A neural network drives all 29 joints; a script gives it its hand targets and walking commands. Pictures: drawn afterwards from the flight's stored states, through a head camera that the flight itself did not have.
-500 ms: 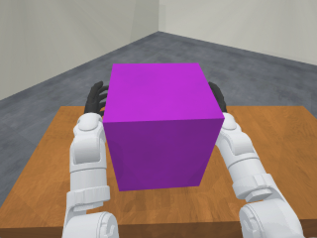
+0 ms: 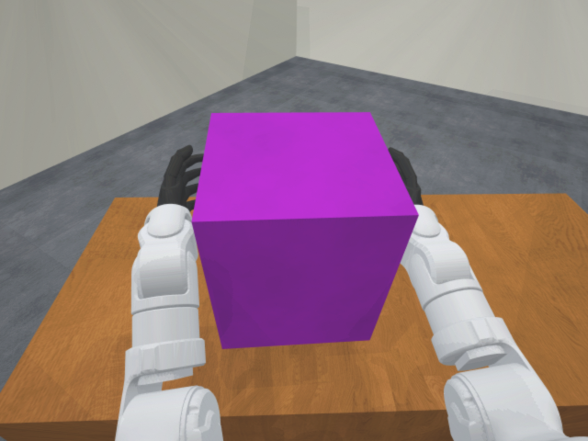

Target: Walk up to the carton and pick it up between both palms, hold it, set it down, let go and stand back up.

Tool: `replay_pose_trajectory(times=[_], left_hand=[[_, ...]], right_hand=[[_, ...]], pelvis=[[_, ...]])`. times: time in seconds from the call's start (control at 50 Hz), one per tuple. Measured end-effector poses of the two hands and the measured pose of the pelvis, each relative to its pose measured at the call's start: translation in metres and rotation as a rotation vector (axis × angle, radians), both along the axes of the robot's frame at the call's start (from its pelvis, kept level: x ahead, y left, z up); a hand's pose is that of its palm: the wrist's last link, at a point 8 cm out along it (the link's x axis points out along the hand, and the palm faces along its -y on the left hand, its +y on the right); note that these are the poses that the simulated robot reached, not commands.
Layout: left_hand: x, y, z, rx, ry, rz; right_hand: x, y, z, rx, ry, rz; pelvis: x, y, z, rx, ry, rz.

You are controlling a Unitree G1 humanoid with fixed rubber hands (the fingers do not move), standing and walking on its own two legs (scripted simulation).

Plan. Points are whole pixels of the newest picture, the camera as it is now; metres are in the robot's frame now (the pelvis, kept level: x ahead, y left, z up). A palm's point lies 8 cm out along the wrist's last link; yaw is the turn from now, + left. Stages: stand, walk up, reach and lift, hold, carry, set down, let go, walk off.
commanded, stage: hold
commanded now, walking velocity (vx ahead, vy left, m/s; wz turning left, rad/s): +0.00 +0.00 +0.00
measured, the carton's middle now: (294, 232) +0.35 +0.00 +0.15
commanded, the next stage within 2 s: none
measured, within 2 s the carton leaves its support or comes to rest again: neither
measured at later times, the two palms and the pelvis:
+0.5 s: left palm (174, 209) +0.37 +0.15 +0.19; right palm (403, 207) +0.36 -0.15 +0.18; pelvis +0.00 +0.00 +0.00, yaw +0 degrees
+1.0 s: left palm (174, 208) +0.37 +0.15 +0.19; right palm (403, 205) +0.36 -0.15 +0.18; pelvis +0.00 +0.00 +0.00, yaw +0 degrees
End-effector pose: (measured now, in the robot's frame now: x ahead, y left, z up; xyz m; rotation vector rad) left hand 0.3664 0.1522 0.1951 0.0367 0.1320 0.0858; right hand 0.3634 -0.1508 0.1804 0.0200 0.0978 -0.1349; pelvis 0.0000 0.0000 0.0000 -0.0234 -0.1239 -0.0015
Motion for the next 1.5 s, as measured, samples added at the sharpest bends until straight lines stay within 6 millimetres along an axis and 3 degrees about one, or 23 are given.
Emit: replay_pose_trajectory(times=[1.5], left_hand=[[-0.0013, 0.0022, -0.0018, -0.002, 0.004, 0.004]], right_hand=[[-0.0003, 0.0018, -0.0005, -0.003, 0.003, 0.0]], pelvis=[[0.0013, 0.0005, 0.0, -0.001, -0.002, 0.006]])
